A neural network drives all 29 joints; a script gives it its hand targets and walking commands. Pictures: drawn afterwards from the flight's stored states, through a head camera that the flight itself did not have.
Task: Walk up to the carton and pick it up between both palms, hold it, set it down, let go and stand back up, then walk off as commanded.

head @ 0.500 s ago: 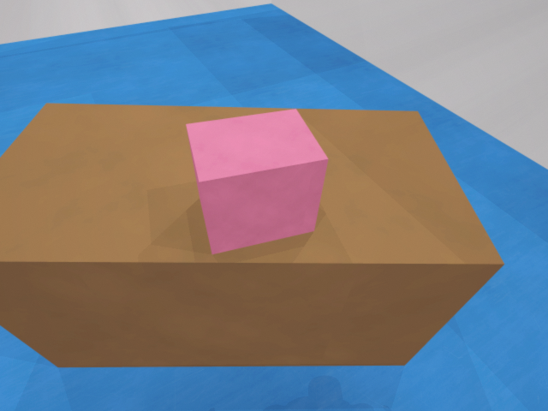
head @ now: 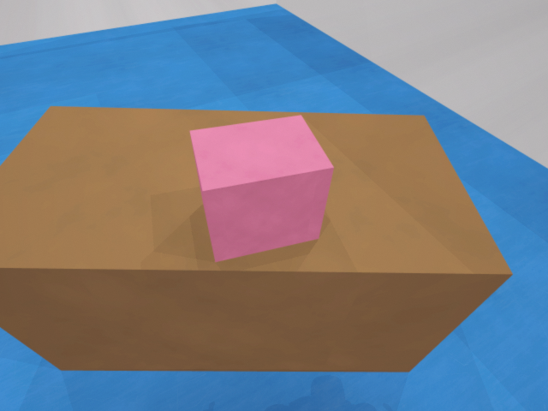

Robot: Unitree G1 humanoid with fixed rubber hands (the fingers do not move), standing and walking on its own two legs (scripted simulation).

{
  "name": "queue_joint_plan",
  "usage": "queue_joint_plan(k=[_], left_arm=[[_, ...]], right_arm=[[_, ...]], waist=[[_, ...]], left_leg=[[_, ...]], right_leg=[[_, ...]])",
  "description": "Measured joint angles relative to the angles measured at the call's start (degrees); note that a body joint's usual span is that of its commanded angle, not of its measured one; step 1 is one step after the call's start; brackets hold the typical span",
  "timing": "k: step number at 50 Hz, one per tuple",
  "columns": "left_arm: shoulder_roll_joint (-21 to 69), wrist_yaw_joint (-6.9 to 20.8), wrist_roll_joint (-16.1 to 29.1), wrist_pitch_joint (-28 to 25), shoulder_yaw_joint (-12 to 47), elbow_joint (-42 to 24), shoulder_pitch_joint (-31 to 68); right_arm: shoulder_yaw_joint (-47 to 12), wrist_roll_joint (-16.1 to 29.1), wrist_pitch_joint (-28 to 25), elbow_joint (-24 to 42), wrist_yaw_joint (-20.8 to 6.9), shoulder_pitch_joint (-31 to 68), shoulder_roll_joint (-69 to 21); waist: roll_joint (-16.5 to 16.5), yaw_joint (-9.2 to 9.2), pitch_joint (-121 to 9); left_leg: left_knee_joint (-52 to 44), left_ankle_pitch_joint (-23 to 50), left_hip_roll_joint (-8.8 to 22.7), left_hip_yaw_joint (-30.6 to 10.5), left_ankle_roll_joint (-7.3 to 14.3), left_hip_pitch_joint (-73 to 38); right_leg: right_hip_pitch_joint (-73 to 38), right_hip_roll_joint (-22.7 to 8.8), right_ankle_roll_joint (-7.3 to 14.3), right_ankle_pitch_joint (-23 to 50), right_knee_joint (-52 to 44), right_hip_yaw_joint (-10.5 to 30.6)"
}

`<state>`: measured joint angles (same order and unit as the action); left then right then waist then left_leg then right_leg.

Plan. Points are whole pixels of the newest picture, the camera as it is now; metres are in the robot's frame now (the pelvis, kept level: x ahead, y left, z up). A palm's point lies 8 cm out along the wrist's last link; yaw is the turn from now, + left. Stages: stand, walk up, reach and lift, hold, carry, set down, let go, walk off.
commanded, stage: walk up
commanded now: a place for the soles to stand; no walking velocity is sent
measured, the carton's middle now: (258, 188) +0.56 +0.03 -0.02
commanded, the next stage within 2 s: none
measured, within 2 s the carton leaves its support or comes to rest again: neither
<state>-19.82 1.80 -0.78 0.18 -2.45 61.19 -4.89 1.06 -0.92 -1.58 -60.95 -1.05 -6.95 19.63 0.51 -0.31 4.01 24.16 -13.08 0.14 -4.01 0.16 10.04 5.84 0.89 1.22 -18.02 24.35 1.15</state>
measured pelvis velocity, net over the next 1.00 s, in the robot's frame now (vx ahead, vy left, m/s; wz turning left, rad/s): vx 0.18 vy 0.01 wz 0.00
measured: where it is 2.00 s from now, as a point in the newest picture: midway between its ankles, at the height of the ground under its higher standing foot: outside the picture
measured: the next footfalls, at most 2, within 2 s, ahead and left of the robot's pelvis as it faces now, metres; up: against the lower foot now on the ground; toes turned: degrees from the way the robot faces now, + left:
left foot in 0.34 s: +0.21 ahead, +0.14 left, +0.00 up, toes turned +2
right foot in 0.70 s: +0.23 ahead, -0.10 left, +0.00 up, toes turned +1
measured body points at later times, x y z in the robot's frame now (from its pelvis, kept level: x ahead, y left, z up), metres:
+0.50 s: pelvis +0.12 +0.03 -0.02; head +0.15 +0.04 +0.43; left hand +0.15 +0.34 -0.14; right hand +0.20 -0.29 -0.12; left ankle +0.18 +0.13 -0.74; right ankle +0.09 -0.11 -0.68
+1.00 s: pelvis +0.18 +0.01 -0.02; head +0.20 +0.02 +0.43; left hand +0.30 +0.30 -0.15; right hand +0.24 -0.30 -0.14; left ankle +0.16 +0.13 -0.74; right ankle +0.25 -0.12 -0.74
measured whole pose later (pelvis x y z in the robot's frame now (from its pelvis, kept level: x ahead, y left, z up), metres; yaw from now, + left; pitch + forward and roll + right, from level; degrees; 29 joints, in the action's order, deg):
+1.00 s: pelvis +0.18 +0.01 -0.02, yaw +0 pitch -3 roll +0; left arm -20.0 0.9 -0.3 0.0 -1.1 54.4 -4.9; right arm 1.2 -0.3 -0.9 -58.0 -0.5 -9.8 19.7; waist 1.8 -0.4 6.6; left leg 36.7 -21.0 0.1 0.0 -0.2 12.7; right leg 20.4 -0.9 -0.2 -11.7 35.1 0.2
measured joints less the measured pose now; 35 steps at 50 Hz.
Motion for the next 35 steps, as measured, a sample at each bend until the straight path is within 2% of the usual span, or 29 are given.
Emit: queue_joint_plan(k=[2,4,7,11,13,16,18,19,22,24,30,33,35], left_arm=[[-0.5,0.5,-0.2,-0.6,-0.5,-1.5,-1.7],[-1.1,0.7,-0.6,-1.2,-0.9,-3.0,-3.4],[-1.8,0.7,-1.1,-2.2,-1.6,-4.4,-6.0],[-1.7,0.4,-0.9,-3.3,-1.9,-5.9,-10.8],[-1.8,0.0,-0.7,-3.3,-1.9,-6.4,-12.9],[-2.4,-0.1,-0.4,-2.8,-2.0,-7.6,-15.3],[-3.0,-0.1,0.2,-2.2,-2.0,-8.7,-16.4],[-3.1,-0.3,0.6,-1.8,-1.9,-9.0,-16.7],[-3.0,-0.5,1.0,-1.0,-1.2,-9.9,-16.0],[-3.1,-0.3,0.8,-1.3,-1.0,-10.8,-15.3],[-2.9,0.0,0.0,-1.3,-0.8,-12.5,-12.5],[-2.8,-0.6,-0.1,-0.7,-1.0,-12.1,-10.4],[-2.8,-1.0,-0.3,-1.0,-1.0,-11.9,-9.7]], right_arm=[[0.5,-0.2,0.0,1.2,-0.7,-2.0,0.1],[1.0,-0.3,-0.2,2.1,-1.0,-3.9,0.6],[1.8,-0.7,0.0,2.6,-1.3,-6.2,1.5],[2.4,-0.4,0.4,3.2,-1.0,-7.0,2.9],[2.7,-0.4,0.0,4.3,-1.2,-6.8,3.4],[3.2,-0.5,-0.5,6.2,-1.8,-6.1,3.6],[3.6,-0.7,-1.3,8.1,-1.9,-6.0,3.7],[4.0,-1.0,-1.6,9.1,-1.7,-6.0,3.5],[3.6,0.0,-2.0,11.2,-1.3,-7.2,3.0],[3.0,0.3,-1.8,11.8,-1.1,-7.9,2.4],[1.8,0.1,-1.5,12.5,-0.5,-8.3,1.6],[1.5,0.6,-0.3,12.2,-0.3,-7.4,1.5],[1.3,1.2,0.8,11.9,0.0,-6.8,1.5]], waist=[[0.3,0.13,-1.4],[0.2,0.27,-1.9],[-0.7,0.57,-2.2],[-1.8,1.32,-1.1],[-1.7,1.62,0.5],[-0.8,1.72,2.9],[0.2,1.51,4.5],[0.8,1.27,5.2],[1.5,0.64,5.2],[1.8,0.64,4.8],[1.5,-0.11,3.9],[0.7,-0.5,4.0],[0.4,-0.3,3.3]], left_leg=[[2.3,-3.5,-0.3,0.1,1.2,0.7],[4.0,-2.5,-0.3,-0.1,1.5,1.2],[9.4,-6.2,0.1,-0.8,1.7,2.9],[21.6,-12.8,-0.6,-0.4,2.1,9.5],[21.1,-12.2,0.2,1.6,2.0,11.7],[13.3,-5.3,1.0,4.9,2.4,12.5],[8.2,2.9,0.4,6.7,3.1,10.6],[9.3,4.7,-0.1,7.2,3.0,10.2],[11.4,0.2,-1.0,7.2,2.9,8.3],[10.0,-0.7,-1.0,7.2,3.2,6.2],[8.4,-1.9,-0.5,7.2,2.0,2.7],[12.2,-4.7,0.2,6.7,1.2,3.5],[16.5,-7.5,0.5,6.5,0.5,5.3]], right_leg=[[1.0,0.0,1.1,-4.2,3.0,0.2],[1.5,0.2,1.6,-3.8,4.8,0.1],[1.3,0.8,1.0,-2.8,5.9,-0.5],[-1.3,1.2,0.5,-3.2,2.8,-0.3],[-3.2,0.7,0.1,-2.8,0.6,0.1],[-5.3,-0.5,-0.8,-4.3,0.6,0.1],[-3.8,-1.4,-0.5,-7.6,8.3,-0.1],[-1.1,-1.7,0.0,-8.9,16.3,0.7],[8.3,0.3,1.3,-10.8,37.4,3.4],[12.8,0.0,1.0,-9.5,40.6,3.0],[17.8,-3.3,-0.5,-3.7,23.3,0.2],[16.5,-2.9,0.1,0.7,16.9,-1.0],[14.8,-2.5,0.6,6.2,12.7,-1.4]])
